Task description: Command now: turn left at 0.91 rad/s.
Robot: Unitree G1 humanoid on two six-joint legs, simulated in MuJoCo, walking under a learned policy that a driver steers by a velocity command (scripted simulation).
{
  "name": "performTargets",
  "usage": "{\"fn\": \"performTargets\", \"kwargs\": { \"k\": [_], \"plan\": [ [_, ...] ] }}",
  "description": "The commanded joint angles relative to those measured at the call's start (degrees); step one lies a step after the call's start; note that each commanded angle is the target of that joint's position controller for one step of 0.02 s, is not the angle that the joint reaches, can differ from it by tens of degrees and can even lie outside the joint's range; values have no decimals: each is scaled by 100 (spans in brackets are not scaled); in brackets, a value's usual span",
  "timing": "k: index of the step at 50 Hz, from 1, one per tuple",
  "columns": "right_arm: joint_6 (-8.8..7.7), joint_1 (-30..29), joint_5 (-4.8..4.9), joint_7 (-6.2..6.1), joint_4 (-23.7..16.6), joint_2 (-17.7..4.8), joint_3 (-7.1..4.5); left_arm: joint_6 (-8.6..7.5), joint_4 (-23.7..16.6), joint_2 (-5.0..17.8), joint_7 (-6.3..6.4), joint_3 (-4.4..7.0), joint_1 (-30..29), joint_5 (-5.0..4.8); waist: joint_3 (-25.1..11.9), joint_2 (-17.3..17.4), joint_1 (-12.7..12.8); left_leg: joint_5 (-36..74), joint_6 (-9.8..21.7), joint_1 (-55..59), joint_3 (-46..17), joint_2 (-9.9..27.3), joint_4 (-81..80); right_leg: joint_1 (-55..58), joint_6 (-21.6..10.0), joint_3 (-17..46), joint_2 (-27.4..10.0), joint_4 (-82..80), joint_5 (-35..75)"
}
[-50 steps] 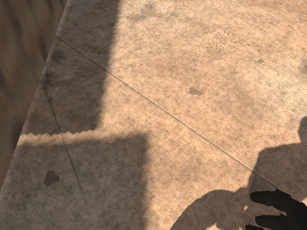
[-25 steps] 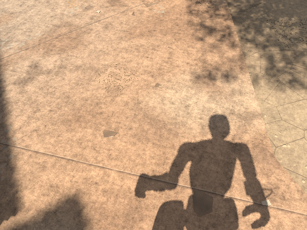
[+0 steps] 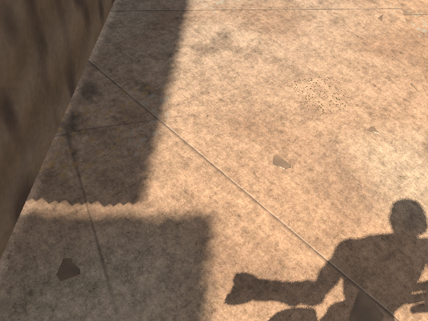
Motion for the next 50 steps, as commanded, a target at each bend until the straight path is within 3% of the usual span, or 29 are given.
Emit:
{"fn": "performTargets", "kwargs": {
  "k": [1, 3, 5, 6, 7, 10, 15, 18, 20, 21, 22, 23, 24, 25, 26, 27, 30, 35, 42, 44, 45, 46, 47, 48, 49, 50],
  "plan": [
    [-50, 88, 11, -21, -328, -920, -248, -46, -380, 417, -23, 87, -38, 8, -687, 654, -30, 2496, 723, 876, -1602, 1246, -819, -575, 65, 190, 74, -101, 367],
    [-46, 177, -18, -25, -318, -994, -274, -28, -433, 414, -7, 72, -156, -2, -618, 740, -117, 1980, 724, 898, -1873, 1189, -832, -690, 85, 261, 140, -466, 422],
    [-53, 331, -81, 25, -319, -1039, -286, -54, -445, 514, -55, 76, -249, 78, -756, 935, -258, -1179, 855, 845, -2467, 1098, -1344, -669, 80, 366, 184, -830, 467],
    [-63, 316, -111, 62, -341, -1063, -284, -79, -464, 570, -88, 92, -360, 101, -624, 1088, -295, -2156, 900, 760, -2808, 1122, -1564, -749, 81, 391, 238, -1032, 443],
    [-94, 281, -139, 75, -331, -1027, -253, -107, -404, 615, -120, 110, -319, 88, -532, 1191, -277, -2423, 916, 835, -2847, 1222, -1678, -881, 82, 312, 203, -1187, 531],
    [-299, 543, -180, 50, -131, -768, -125, -278, -283, 449, -179, 48, -400, 74, -407, 1103, -406, -1877, 836, 854, -2526, 1305, -1712, -676, 16, 90, 14, -1861, 1050],
    [-565, 513, -207, 23, -28, -886, -94, -372, -389, 507, -289, 4, -633, -74, -120, 997, -448, -2012, 792, 776, -2230, 1691, -1889, -529, -348, -47, -58, -2305, 970],
    [-666, 518, -284, -31, 123, -851, -64, -421, -263, 449, -371, -11, -167, -65, 59, 831, -236, -1435, 675, 459, -1528, 1685, -1881, 445, -712, -164, 129, -2737, 530],
    [-687, 376, -224, -86, 165, -818, -35, -460, -117, 459, -344, 35, 323, -14, 67, 553, 113, -165, 467, 48, -938, 1513, -1152, 1497, -833, -392, 425, -3286, 693],
    [-701, 355, -233, -118, 152, -725, 6, -503, 65, 622, -293, 127, 874, 5, -201, 258, 342, 1026, 296, -90, -541, 1223, -69, 2177, -901, -144, 564, -3527, 539],
    [-721, 185, -249, -134, -37, -502, 85, -569, 153, 1111, -238, 265, 1646, 48, -597, -676, 614, 1226, -17, -586, 170, 691, 1912, 2794, -1211, 1625, -543, -4349, -60],
    [-755, 121, -258, -96, -381, -350, 130, -564, 73, 1727, -241, 395, 1672, -40, -628, -1645, 326, -1528, -371, -2467, 422, -295, 3065, 3634, -1845, 4398, -1589, -5003, 666],
    [-723, 176, -349, -108, -257, -528, 129, -534, 69, 1356, -297, 346, 1534, -161, -460, -809, 184, -1697, -333, -2836, -153, 93, 3644, 3623, -2023, 4327, -1599, -4821, 1340],
    [-709, 74, -290, -78, -153, -622, 107, -529, -15, 1135, -301, 323, 1319, -196, -350, -269, 131, -1260, -363, -2737, -167, 353, 3789, 3378, -1994, 3485, -1373, -4484, 2374],
    [-705, -58, -242, -66, -139, -583, 118, -511, -43, 1030, -283, 312, 1197, -184, -311, 37, 103, -973, -446, -2590, -103, 521, 3686, 3128, -1877, 2830, -1097, -4374, 3511],
    [-657, -154, -247, -67, -145, -531, 133, -491, -74, 942, -246, 294, 1112, -206, -361, 109, 54, -798, -543, -2410, -59, 616, 3501, 2959, -1735, 2428, -862, -4328, 4280],
    [-438, -178, -262, -54, -137, -408, 213, -421, -41, 942, -164, 317, 1160, -225, -751, -9, -13, -491, -816, -2083, 117, 528, 3403, 2781, -1571, 1957, -469, -4143, 5774],
    [-314, -886, -203, -66, -352, -438, 287, -196, 45, 986, -1, 389, 1504, -240, -737, -104, 234, -67, -911, -2426, 129, 363, 2681, 2792, -1225, 2179, -123, -3931, 5632],
    [-446, -1551, -121, -145, -503, -588, 384, -60, -17, 1094, 89, 474, 1412, -147, -627, -326, 410, 268, -692, -1948, -193, -12, 1170, 2849, -901, 3057, 111, -3410, 5405],
    [-512, -1270, -100, -210, -425, -685, 375, -70, -125, 1134, 95, 484, 1075, -116, -605, -450, 221, 353, -609, -1162, -319, -54, 471, 2568, -737, 3328, 237, -3272, 4915],
    [-545, -922, -94, -267, -341, -747, 352, -101, -210, 1149, 85, 473, 779, -123, -623, -520, -1, 493, -527, -432, -347, -37, -26, 2240, -607, 3382, 368, -3109, 4770],
    [-615, -403, -119, -343, -228, -828, 312, -162, -274, 1093, 60, 440, 549, -203, -786, -325, -304, 1216, -403, 715, -505, 294, -687, 1734, -417, 3193, 590, -2552, 4416],
    [-625, -69, -121, -427, -235, -1148, 221, -210, -293, 583, 34, 314, 1054, -286, -1491, 891, -142, 1923, -54, 2146, -1651, 1781, -708, 1151, -229, 2286, 992, -1207, 1532],
    [-476, -208, -34, -408, -418, -1353, 203, -132, -354, 560, 77, 304, 1752, -272, -2085, 1795, 142, 2976, 752, 2541, -3431, 3144, -863, 367, -205, 1195, 1788, -270, -2143],
    [-396, -206, 10, -386, -298, -965, 218, -37, -118, 1012, 88, 375, 1676, 3, -1760, 1251, 141, 3096, 918, 2048, -3306, 3037, -709, 162, -160, 926, 1186, 385, -1668],
    [-352, -421, -5, -393, -370, -588, 313, 18, -68, 1096, 26, 415, 1377, 27, -1273, 913, 145, 2862, 790, 1505, -2425, 2664, -721, 181, -145, 808, 973, 553, -1110]
  ]
}}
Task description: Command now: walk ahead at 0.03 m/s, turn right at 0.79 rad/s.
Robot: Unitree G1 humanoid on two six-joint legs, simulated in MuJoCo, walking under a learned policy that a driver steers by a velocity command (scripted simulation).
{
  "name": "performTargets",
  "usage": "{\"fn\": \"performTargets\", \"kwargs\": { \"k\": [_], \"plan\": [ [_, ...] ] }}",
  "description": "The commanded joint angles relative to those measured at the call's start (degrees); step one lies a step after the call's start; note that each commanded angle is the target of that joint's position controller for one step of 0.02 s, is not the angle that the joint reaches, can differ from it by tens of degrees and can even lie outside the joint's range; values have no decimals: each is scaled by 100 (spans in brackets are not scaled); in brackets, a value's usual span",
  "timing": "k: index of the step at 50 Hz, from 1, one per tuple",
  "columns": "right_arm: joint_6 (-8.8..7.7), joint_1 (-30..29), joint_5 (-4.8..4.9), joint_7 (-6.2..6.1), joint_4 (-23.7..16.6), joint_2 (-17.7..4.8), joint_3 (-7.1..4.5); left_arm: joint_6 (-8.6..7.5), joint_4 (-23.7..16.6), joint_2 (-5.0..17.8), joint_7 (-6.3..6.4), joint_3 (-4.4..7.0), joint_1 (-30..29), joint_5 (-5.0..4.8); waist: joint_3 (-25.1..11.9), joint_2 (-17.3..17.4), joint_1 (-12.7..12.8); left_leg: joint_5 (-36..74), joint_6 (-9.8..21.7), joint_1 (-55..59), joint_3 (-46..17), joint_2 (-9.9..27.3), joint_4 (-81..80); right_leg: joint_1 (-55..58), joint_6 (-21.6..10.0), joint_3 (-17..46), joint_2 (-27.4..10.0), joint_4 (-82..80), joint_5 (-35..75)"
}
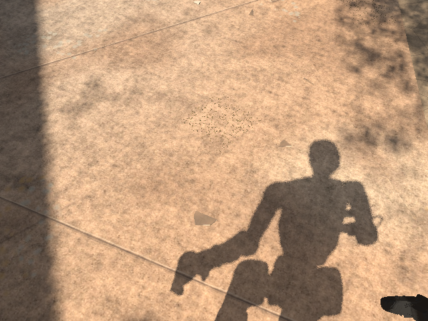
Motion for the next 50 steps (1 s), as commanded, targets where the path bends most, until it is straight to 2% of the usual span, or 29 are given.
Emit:
{"fn": "performTargets", "kwargs": {
  "k": [1, 3, 5, 7, 8, 10, 12, 14, 15, 16, 17, 18, 19, 20, 24, 29, 35, 37, 38, 40, 41, 42, 43, 44, 45, 46, 47, 48, 50],
  "plan": [
    [111, 540, 4, -35, -241, -487, -190, 85, -185, 747, -105, 159, 336, 94, -967, 545, -329, 1858, 993, 1824, -1824, 2025, -1087, -1181, 274, -669, -666, 1496, 292],
    [59, 584, -89, -5, -72, -582, -217, 142, -183, 485, -182, 55, 244, 18, -779, 887, -324, 2084, 960, 1284, -1226, 1594, -1217, -898, 332, -814, -602, 1556, 575],
    [-53, 772, -104, 91, 141, -508, -204, 150, -153, 241, -164, -62, 159, -9, -819, 863, -334, 2397, 983, 1142, -1046, 1455, -1187, -668, 261, -616, -433, 1103, 594],
    [-122, 602, -93, 177, 285, -317, -105, 193, -35, 36, -127, -209, 163, 37, -861, 940, -180, 1539, 865, 1000, -1015, 1259, -1324, -229, 183, -688, -607, -172, 571],
    [-95, 559, -97, 214, 333, -413, -130, 218, -18, 11, -96, -262, 82, 69, -772, 1171, -167, 1025, 851, 971, -1136, 1138, -1426, -101, 172, -1089, -741, -778, 427],
    [39, 872, -121, 299, 435, -859, -329, 228, -60, 134, 7, -278, -246, 32, -554, 1358, -392, 617, 908, 985, -1617, 1088, -1466, -67, 98, -1326, -634, -1346, 427],
    [135, 987, -79, 367, 480, -1022, -446, 186, -37, 201, 57, -287, -242, -27, -572, 1160, -345, 538, 847, 978, -2024, 1129, -1461, 109, 7, -1252, -614, -1908, 880],
    [220, 821, -31, 392, 443, -1028, -522, 70, 24, 142, 89, -324, -23, -6, -685, 1030, -130, 269, 572, 688, -2101, 935, -1270, 736, -131, -1255, -638, -3002, 1561],
    [229, 820, 19, 372, 415, -925, -526, -7, 46, 313, 132, -291, 64, 31, -749, 832, -113, -249, 289, 169, -1988, 749, -1113, 1335, -253, -1018, -945, -3391, 1682],
    [201, 887, 72, 369, 318, -600, -468, -59, 8, 687, 193, -218, 130, 125, -831, 2, -140, -1374, -15, -551, -1529, 350, -335, 1863, -540, -32, -2059, -3885, 1153],
    [217, 882, 129, 322, 242, -439, -465, -64, -123, 1105, 200, -102, -307, 148, -617, -1420, -143, -2274, -78, -1308, -83, -560, 1178, 1399, -1116, 1337, -3254, -4574, -113],
    [246, 879, -88, 298, 295, -910, -574, -98, -169, 834, 165, -142, -529, 227, -284, -886, -248, -2091, -53, -1335, -148, 135, 2124, 811, -1258, 1251, -3513, -4690, -620],
    [268, 1005, -96, 364, 408, -937, -646, -172, -267, 457, 156, -253, -781, 186, -179, -729, -433, -1754, -26, -1479, -135, 209, 2564, 842, -1137, 1057, -3226, -4771, -918],
    [295, 1190, -113, 432, 516, -845, -650, -242, -290, 286, 139, -293, -906, 134, -11, -701, -541, -1427, -75, -1722, -95, 280, 2905, 958, -949, 642, -2974, -4844, -697],
    [272, 896, -150, 684, 428, -510, -613, -541, -84, 306, 85, -233, -251, 102, -48, -450, -273, -830, -182, -2634, 168, 549, 3628, 1888, -728, -445, -2766, -4791, 373],
    [283, 130, -156, 852, 51, -420, -602, -708, 202, 372, -1, -156, 400, 147, 205, -409, 15, -397, -265, -3178, 222, 787, 3432, 2071, -679, -1124, -2956, -4844, 678],
    [215, -719, -150, 978, -407, -283, -463, -865, 468, 307, -32, -134, 608, 216, 677, -380, 46, -174, 144, -3099, 672, 1057, 2517, 2001, -561, -2212, -3078, -5020, 1583],
    [199, -1068, -154, 977, -598, -178, -375, -870, 615, 326, -30, -128, 802, 234, 754, -341, 81, -460, 419, -2895, 1012, 993, 2086, 2179, -519, -2602, -3079, -4889, 2608],
    [197, -1004, -149, 950, -617, -138, -341, -859, 641, 368, -27, -130, 723, 236, 661, -334, -63, -678, 601, -2418, 1222, 836, 1780, 2162, -446, -2918, -2999, -4585, 3944],
    [177, -245, -103, 826, -429, -258, -392, -780, 662, 640, -6, -86, 683, 209, -88, -490, -582, -1211, 912, -794, 1711, 119, 1611, 2087, -385, -3254, -2995, -3182, 7955],
    [135, 688, -70, 764, -207, -449, -495, -698, 640, 896, -11, -20, 665, 178, -685, -588, -1067, -1497, 1037, 436, 1712, -219, 1571, 1785, -415, -3227, -3103, -1892, 8917],
    [85, 2040, -151, 680, 236, -705, -651, -705, 586, 910, -36, -51, 565, 121, -1361, -418, -1689, -1124, 1216, 2568, 1180, -337, 997, 609, -347, -3122, -3067, -297, 8205],
    [98, 2180, -242, 549, 494, -1293, -838, -746, 467, 218, -154, -231, 929, 136, -1739, 806, -1350, -2427, 1274, 4337, -642, 728, 246, -1444, -181, -3013, -2407, 1650, 3271],
    [110, 2319, -177, 474, 359, -1817, -913, -855, 33, -70, -238, -327, 845, 5, -2719, 1564, -1155, -3926, 1643, 5009, -3984, 2273, -1144, -2651, -26, -2031, -1597, 3427, 508],
    [103, 2303, -183, 425, 384, -1634, -905, -893, -155, 377, -187, -237, -232, -7, -2195, 452, -1480, -3513, 1276, 4528, -3772, 2144, -1634, -3141, -131, -1262, -1748, 3636, 1365],
    [32, 2134, -261, 348, 555, -1474, -855, -913, -123, 233, -167, -263, -200, -124, -1293, 372, -1193, -2553, 1190, 3620, -3009, 2250, -1651, -3232, -177, -1348, -1893, 3532, 1698],
    [-85, 1814, -303, 319, 585, -1109, -765, -886, 63, 122, -185, -306, -11, -77, -786, -103, -875, -1871, 1001, 2626, -2221, 2031, -1612, -2824, -217, -1241, -2163, 3009, 1973],
    [-175, 1404, -277, 307, 591, -835, -670, -791, 234, 37, -245, -310, 280, 3, -569, -115, -545, -1539, 810, 1936, -1528, 1725, -1732, -2390, -244, -1134, -2276, 2660, 2122],
    [-412, 1398, -165, 359, 704, -405, -545, -521, 517, -129, -320, -306, 721, 30, -366, 150, -281, -872, 439, 1293, -803, 1564, -2003, -1923, -218, -878, -2311, 2317, 2248]
  ]
}}
Over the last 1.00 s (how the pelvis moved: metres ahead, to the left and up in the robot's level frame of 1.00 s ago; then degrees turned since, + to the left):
0.31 -0.05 -0.01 -27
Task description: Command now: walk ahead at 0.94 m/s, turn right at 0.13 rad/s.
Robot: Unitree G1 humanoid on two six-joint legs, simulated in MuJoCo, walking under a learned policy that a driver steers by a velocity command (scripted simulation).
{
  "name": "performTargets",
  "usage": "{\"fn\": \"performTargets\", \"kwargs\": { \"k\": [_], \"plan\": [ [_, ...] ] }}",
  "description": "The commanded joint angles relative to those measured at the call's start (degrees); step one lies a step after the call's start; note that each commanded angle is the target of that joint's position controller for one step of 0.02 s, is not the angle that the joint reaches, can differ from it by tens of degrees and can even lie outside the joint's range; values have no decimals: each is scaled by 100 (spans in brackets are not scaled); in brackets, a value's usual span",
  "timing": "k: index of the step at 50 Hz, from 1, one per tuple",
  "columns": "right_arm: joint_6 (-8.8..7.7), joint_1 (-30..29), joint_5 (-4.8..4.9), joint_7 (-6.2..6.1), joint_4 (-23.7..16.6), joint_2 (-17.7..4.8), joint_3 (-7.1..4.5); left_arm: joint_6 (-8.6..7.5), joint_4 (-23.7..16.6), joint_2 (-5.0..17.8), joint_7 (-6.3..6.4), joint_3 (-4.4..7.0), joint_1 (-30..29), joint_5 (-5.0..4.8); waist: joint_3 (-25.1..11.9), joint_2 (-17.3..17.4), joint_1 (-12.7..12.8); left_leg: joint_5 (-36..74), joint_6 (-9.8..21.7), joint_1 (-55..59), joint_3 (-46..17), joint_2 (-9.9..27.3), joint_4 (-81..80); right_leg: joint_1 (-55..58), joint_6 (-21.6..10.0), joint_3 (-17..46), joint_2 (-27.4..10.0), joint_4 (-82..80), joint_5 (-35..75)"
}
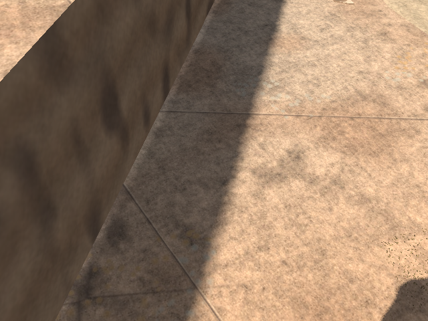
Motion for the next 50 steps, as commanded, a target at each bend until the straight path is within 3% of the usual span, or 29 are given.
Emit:
{"fn": "performTargets", "kwargs": {
  "k": [1, 6, 9, 11, 13, 15, 16, 17, 18, 19, 20, 21, 22, 24, 27, 29, 32, 34, 35, 36, 37, 38, 39, 40, 41, 42, 44, 46, 50],
  "plan": [
    [-390, 497, 122, -35, -30, -564, -184, 219, -18, 484, -101, 158, 447, -5, 5, 181, -145, 632, -364, 615, -1521, 1625, -2531, -997, -59, 322, -112, -262, 379],
    [-589, 779, 136, 35, 247, -251, -71, 201, -288, 265, -163, 133, -767, -131, 516, 532, -416, 3474, -1001, 932, 280, 922, -2990, -1562, -271, -479, 460, -1869, 1761],
    [-592, 915, 159, -111, 374, -224, 19, 113, -460, 190, -220, 54, -1183, -67, 431, 396, -360, 5463, -1074, 1589, 719, 1056, -2932, -1526, -453, -1148, 722, -2857, 2101],
    [-599, 830, 193, -268, 346, -453, 12, 143, -431, 293, -238, 46, -1034, -52, 104, 543, -106, 7650, -1153, 1865, 878, 1240, -2425, -714, -559, -1591, 1064, -3414, 2205],
    [-526, 657, 185, -485, 286, -840, -80, 263, -216, 640, -221, 150, -239, -30, -451, 778, 441, 9291, -1219, 2183, 865, 1502, -1293, 365, -657, -1745, 1408, -3537, 1960],
    [-353, -249, 70, -600, -15, -1215, -206, 360, 422, 1183, -123, 416, 2118, -20, -1155, 729, 1711, 9234, -1164, 1220, 613, 1622, 1669, 2657, -1123, -1102, 1357, -3709, 1341],
    [-255, -872, 129, -496, -88, -1090, -235, 347, 730, 1301, -29, 541, 2981, -172, -1110, -225, 2222, 4581, -1034, 108, 691, 763, 4839, 3588, -1718, -365, 824, -4588, 1757],
    [-337, -1476, -25, -303, -445, 4, 96, 375, 913, 1092, 35, 468, 2362, -221, -133, -1426, 1492, -986, -832, -2032, 190, -179, 6914, 3364, -1716, 143, 925, -3881, 1913],
    [-409, -468, 67, -229, -921, 467, 265, 304, 528, 1128, 42, 386, 1364, -66, -568, -1144, 135, -1134, -900, -3348, -916, -4, 7326, 3725, -2398, 2205, 412, -3974, 2199],
    [-584, -11, -17, -121, -1141, 204, 362, 301, 246, 1165, 125, 441, 995, 22, -1171, -887, -38, -967, -791, -3654, -1666, 203, 6653, 3804, -2775, 4243, -512, -5749, -960],
    [-662, -178, -119, -87, -982, -328, 290, 279, 128, 860, 178, 421, 645, 126, -428, 413, -221, -512, -695, -3526, -1639, 523, 5914, 2724, -2428, 4447, -531, -6688, -2297],
    [-594, -305, -200, -102, -942, -433, 267, 213, 128, 828, 182, 387, 310, 127, 20, 875, -506, -369, -766, -3167, -1550, 749, 5222, 1793, -2144, 3982, -312, -6844, -2189],
    [-455, -325, -264, -123, -963, -455, 300, 100, 119, 931, 182, 387, 296, 100, 261, 837, -627, -376, -882, -2905, -1472, 902, 4707, 1151, -2109, 3645, -109, -6864, -1783],
    [-235, -815, -190, -143, -1140, -486, 337, -123, 84, 903, 136, 354, 221, 20, 614, 939, -639, 73, -1124, -1998, -1182, 1206, 3262, -224, -1952, 2769, 397, -7139, -1054],
    [-241, -1548, 50, -47, -1404, -281, 419, -231, 66, 1068, 97, 485, 369, -21, 410, 324, -196, 1556, -1194, -1095, -954, 1249, 1176, -271, -1624, 1879, 895, -7001, 406],
    [-233, -1931, 158, -30, -1490, -176, 432, -191, 95, 1208, 18, 581, 599, -109, 136, 66, 184, 2294, -1143, -834, -799, 970, 359, 380, -1373, 1812, 952, -6788, 987],
    [-256, -2013, 160, -82, -1502, -323, 373, -135, 38, 1240, 13, 632, 717, -64, -58, -302, 338, 2160, -1109, -563, -794, 735, -503, 1265, -1119, 1979, 819, -6263, 1660],
    [-320, -1199, 171, -179, -1233, -786, 168, -111, -71, 1445, 34, 696, 558, 5, -590, -377, -55, 1385, -999, 344, -811, 475, -727, 1706, -885, 2016, 815, -5169, 2786],
    [-374, -77, 159, -244, -960, -1067, 30, -134, -141, 1581, 16, 720, 275, 19, -1255, -202, -737, 1075, -901, 1605, -789, 550, -548, 1449, -744, 1772, 996, -3879, 3165],
    [-424, 1314, 44, -346, -695, -1505, -161, -208, -351, 1325, 11, 659, -96, -19, -2117, 119, -1485, -137, -755, 3182, -1559, 1413, -283, 515, -624, 1461, 1251, -2073, 2431],
    [-423, 1642, -248, -354, -655, -1894, -218, -197, -637, 270, 43, 422, 387, -241, -2962, 1951, -1067, -1505, -396, 4614, -4257, 3379, -1063, -1180, -448, 790, 1840, -140, -2024],
    [-339, 1090, -140, -313, -657, -1795, -274, -90, -763, 625, 105, 370, 527, -149, -2918, 2392, -674, -1636, -128, 4165, -5734, 3629, -1838, -1847, -506, 383, 1434, 610, -1624],
    [-314, 457, -82, -322, -765, -1062, -123, 39, -646, 969, 163, 447, -99, 15, -1746, 1268, -762, -621, -188, 3259, -4450, 3212, -1685, -2147, -447, 126, 1024, 563, -902],
    [-289, 205, -62, -312, -710, -659, -1, 84, -633, 984, 128, 472, -422, 87, -1085, 642, -724, 1479, -254, 2527, -3087, 2843, -1333, -2029, -334, 32, 806, 180, -536],
    [-258, 332, -69, -302, -535, -530, 53, 152, -627, 891, 58, 489, -533, 132, -842, 524, -634, 3201, -401, 2187, -2132, 2479, -1168, -1854, -242, 17, 701, -59, -593],
    [-275, 553, -20, -316, -367, -492, 73, 256, -706, 727, 1, 469, -434, 145, -813, 972, -514, 4321, -392, 2028, -1718, 2451, -957, -1782, -135, 4, 681, -143, -729],
    [-377, 885, 132, -267, -93, -310, 119, 391, -857, 422, -70, 382, -656, 160, -555, 1153, -456, 5126, -371, 1686, -1304, 2297, -1117, -1811, -43, -24, 736, -574, -843],
    [-448, 748, 145, -268, -2, -499, 63, 373, -1056, 298, -144, 273, -909, 215, -374, 1014, -318, 5448, -207, 1348, -1106, 2293, -1454, -1695, 19, 83, 846, -1529, -509],
    [-550, 284, 324, -93, 134, -693, 30, 331, -927, 218, -247, 71, -918, 148, -483, 980, 9, 4833, -229, -53, -418, 1730, -1964, 918, -159, -460, 1174, -3841, 1411]
  ]
}}
Over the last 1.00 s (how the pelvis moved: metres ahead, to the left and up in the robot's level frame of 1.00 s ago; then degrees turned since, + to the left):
0.31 0.25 -0.01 32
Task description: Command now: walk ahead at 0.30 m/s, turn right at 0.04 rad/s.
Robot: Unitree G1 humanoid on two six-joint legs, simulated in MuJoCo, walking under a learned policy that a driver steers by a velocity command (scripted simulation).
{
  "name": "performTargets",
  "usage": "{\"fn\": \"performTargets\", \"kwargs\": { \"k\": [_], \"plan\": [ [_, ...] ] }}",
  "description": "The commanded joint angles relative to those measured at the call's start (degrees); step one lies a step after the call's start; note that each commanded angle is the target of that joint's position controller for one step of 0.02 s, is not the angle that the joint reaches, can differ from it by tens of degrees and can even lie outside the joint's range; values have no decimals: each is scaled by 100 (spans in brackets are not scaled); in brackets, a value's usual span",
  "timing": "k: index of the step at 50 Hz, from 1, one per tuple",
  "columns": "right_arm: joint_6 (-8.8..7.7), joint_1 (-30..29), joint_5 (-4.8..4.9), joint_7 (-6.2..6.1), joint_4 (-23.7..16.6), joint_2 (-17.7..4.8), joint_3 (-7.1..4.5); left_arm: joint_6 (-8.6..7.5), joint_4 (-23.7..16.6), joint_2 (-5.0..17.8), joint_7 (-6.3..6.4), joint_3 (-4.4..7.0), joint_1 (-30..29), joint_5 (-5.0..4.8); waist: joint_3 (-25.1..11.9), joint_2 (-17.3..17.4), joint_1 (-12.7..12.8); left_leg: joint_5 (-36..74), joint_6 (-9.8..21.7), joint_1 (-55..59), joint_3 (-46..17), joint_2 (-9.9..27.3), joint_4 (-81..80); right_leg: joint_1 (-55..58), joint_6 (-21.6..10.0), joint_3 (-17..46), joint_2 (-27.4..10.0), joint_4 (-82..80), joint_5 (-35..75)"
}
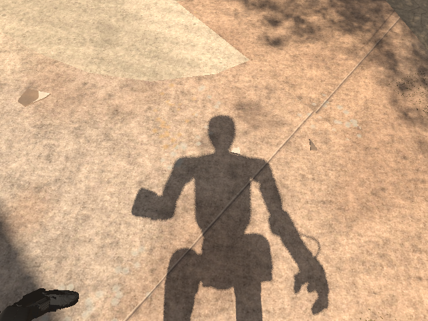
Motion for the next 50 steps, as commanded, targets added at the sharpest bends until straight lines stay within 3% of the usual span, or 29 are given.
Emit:
{"fn": "performTargets", "kwargs": {
  "k": [1, 3, 4, 5, 6, 7, 9, 10, 11, 14, 16, 19, 21, 23, 24, 25, 26, 27, 28, 30, 33, 36, 38, 40, 45, 47, 48, 49, 50],
  "plan": [
    [-248, -882, 171, 144, -373, -519, -8, 9, 28, -232, -35, -196, 930, 5, -583, 1000, 973, 5029, 700, -1112, -711, 886, -702, 2442, -157, -134, 121, -998, 1115],
    [-218, -670, 233, 145, -224, -665, -31, -66, 348, 3, 74, -180, 1410, 142, -771, 612, 1230, 5183, 543, -782, -767, 626, 230, 3237, -350, -129, 147, -1734, 1630],
    [-158, -468, 247, 126, -195, -686, -27, -151, 451, 202, 156, -161, 1578, 231, -938, 317, 1285, 4532, 451, -987, -731, 367, 1134, 3889, -423, 22, -128, -2049, 2574],
    [-97, -87, 209, 131, -384, -458, 6, -242, 431, 611, 236, -97, 1874, 299, -1579, -627, 1218, 1138, 264, -1898, -505, -112, 2897, 5124, -775, 1097, -1682, -1463, 6296],
    [88, 907, 311, 41, -326, -101, 82, -201, 232, 715, 271, -61, 1792, 58, -3068, -1186, 825, -2287, 276, -2264, -985, -526, 4702, 5995, -1546, 2221, -3168, -1064, 8488],
    [264, 833, 217, -33, -204, -496, -53, -101, 100, 552, 291, -56, 1580, -209, -3030, -537, 901, -2035, 311, -2224, -1267, -391, 4998, 5195, -1529, 1806, -2863, -1409, 7451],
    [424, 349, 52, -47, -308, -343, -102, -39, 69, 7, 409, -209, 851, -211, -1573, -266, 563, -1316, 221, -2672, -1101, -52, 4692, 3879, -1201, 1093, -2271, -2171, 4772],
    [515, 290, -34, -32, -321, -267, -119, -27, 99, -88, 480, -233, 675, -193, -1100, -445, 417, -1026, 120, -2576, -1044, 11, 4523, 3263, -1069, 735, -2057, -2465, 4123],
    [621, 347, -86, -17, -337, -154, -137, -34, 145, -100, 527, -235, 710, -142, -928, -485, 337, -780, 40, -2213, -930, -22, 4559, 2670, -1052, 424, -1959, -2678, 3852],
    [783, 276, -34, -6, -503, 50, -183, -126, 105, -164, 529, -207, 477, -61, -881, -496, 89, -568, -27, -1949, -850, -4, 4146, 2060, -1076, -76, -1977, -2942, 2771],
    [844, -106, -25, 68, -731, 123, -176, -147, 94, -166, 514, -177, 361, -38, -827, -661, 100, -129, 44, -1756, -804, 122, 3376, 1882, -907, -394, -1944, -2974, 1898],
    [901, -542, -25, 222, -1007, -11, -216, -138, 97, 23, 481, -64, 442, 0, -966, -771, 254, 186, 147, -1368, -661, 101, 2544, 1994, -686, -575, -2084, -2807, 870],
    [849, -704, 3, 263, -1154, -73, -250, -85, 111, 103, 453, 0, 577, -44, -1000, -653, 337, 83, 223, -1128, -489, 25, 2054, 2111, -529, -627, -2234, -2521, 365],
    [769, -541, -88, 269, -1189, -156, -307, 17, 214, 152, 457, 68, 767, -89, -914, -15, 226, 316, 475, -492, -610, -150, 1097, 1776, -33, -903, -2001, -1541, -706],
    [695, -432, -154, 201, -1224, -630, -406, 136, 242, 10, 418, 67, 1097, -57, -477, 1421, 254, 887, 721, -580, -2051, 605, -149, 1184, 412, -1374, -1388, -117, -1774],
    [658, -389, -107, 153, -1414, -1443, -583, 260, -237, -180, 447, -15, 737, -87, -150, 2426, 255, 2150, 1529, -575, -4459, 1732, -717, -278, 777, -955, -217, 965, -3159],
    [700, -85, -77, 96, -1371, -1435, -667, 304, -299, -70, 487, -41, 445, -12, -434, 1639, 7, 1488, 1853, -461, -4434, 1699, -854, -380, 698, -64, -315, 1560, -2988],
    [737, -349, -71, 42, -1411, -1221, -603, 277, -257, -43, 481, -29, 485, -77, -342, 1402, 186, 762, 1754, -566, -3973, 1386, -804, -408, 620, 185, -386, 1571, -2369],
    [788, -795, -45, 18, -1515, -1018, -550, 209, -169, -15, 475, -11, 579, -147, -240, 1228, 414, 656, 1526, -722, -3474, 1002, -759, -254, 554, 289, -475, 1416, -1694],
    [809, -1251, 49, 20, -1738, -691, -463, 142, 1, 127, 447, 41, 770, -39, -588, 1098, 511, 1506, 1310, -579, -3005, 604, -509, 29, 505, 242, -329, 1448, -1038],
    [784, -945, 87, 59, -1747, -743, -494, 183, -27, 50, 381, 32, 720, -73, -858, 657, 425, 1992, 1267, -230, -3125, 509, -320, 63, 502, 335, -231, 1213, -880],
    [781, -795, 58, 38, -1798, -880, -553, 206, -116, 25, 385, -9, 516, -66, -804, 726, 268, 1410, 1289, -46, -3523, 427, -353, -60, 533, 453, -116, 688, -872],
    [826, -773, -60, 44, -1800, -1003, -592, 207, -198, 47, 400, -34, 461, -59, -829, 808, 242, 1357, 1316, -140, -3757, 391, -295, 127, 558, 551, -34, 414, -1018],
    [857, -731, -61, 44, -1812, -965, -616, 174, -273, 82, 407, -53, 434, -40, -784, 849, 261, 1129, 1302, -294, -4035, 359, -326, 308, 535, 600, 110, 180, -1096],
    [811, -1022, -142, 37, -1722, -580, -421, 95, -120, 37, 440, -91, 901, -146, -1029, 945, 317, 2128, 1160, -677, -3635, 366, -172, 1620, 376, 262, -2, -574, -1126],
    [822, -1224, -107, 20, -1690, -317, -271, 80, -13, -99, 423, -136, 1177, -164, -1075, 883, 505, 1925, 995, -922, -3530, 309, -91, 2487, 241, 177, -111, -1663, -745],
    [810, -1208, -78, -25, -1617, -95, -149, 51, 26, -290, 425, -206, 1178, -125, -1010, 692, 577, 1359, 764, -1187, -3406, 185, -115, 3081, 173, 315, -194, -2637, -243],
    [777, -920, -124, -46, -1525, -6, -101, 10, -18, -123, 451, -206, 933, -44, -890, 123, 350, 589, 517, -1345, -3040, -61, 214, 3263, 82, 1156, -643, -3055, -277],
    [754, -573, -120, -54, -1496, -93, -118, -27, -212, 454, 451, -124, 574, -2, -771, -779, 63, -276, 300, -1615, -2228, -643, 911, 3098, -222, 2534, -1616, -3423, -10]
  ]
}}
Over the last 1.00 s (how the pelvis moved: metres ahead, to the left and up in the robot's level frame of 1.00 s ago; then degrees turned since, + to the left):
0.86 -0.07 0.02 -45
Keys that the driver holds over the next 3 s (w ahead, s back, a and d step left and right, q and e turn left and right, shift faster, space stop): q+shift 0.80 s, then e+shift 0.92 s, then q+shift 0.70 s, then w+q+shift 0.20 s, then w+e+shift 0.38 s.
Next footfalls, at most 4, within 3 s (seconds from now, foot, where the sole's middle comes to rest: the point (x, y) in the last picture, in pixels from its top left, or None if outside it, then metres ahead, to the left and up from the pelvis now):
0.08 right None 0.23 -0.07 -0.78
0.48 left None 0.17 0.17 -0.78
0.98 right None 0.27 0.02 -0.78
1.40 left None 0.16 0.18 -0.78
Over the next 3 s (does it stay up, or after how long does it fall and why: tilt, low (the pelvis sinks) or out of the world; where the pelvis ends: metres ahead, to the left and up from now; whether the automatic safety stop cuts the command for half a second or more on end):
stays up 0.40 0.16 -0.01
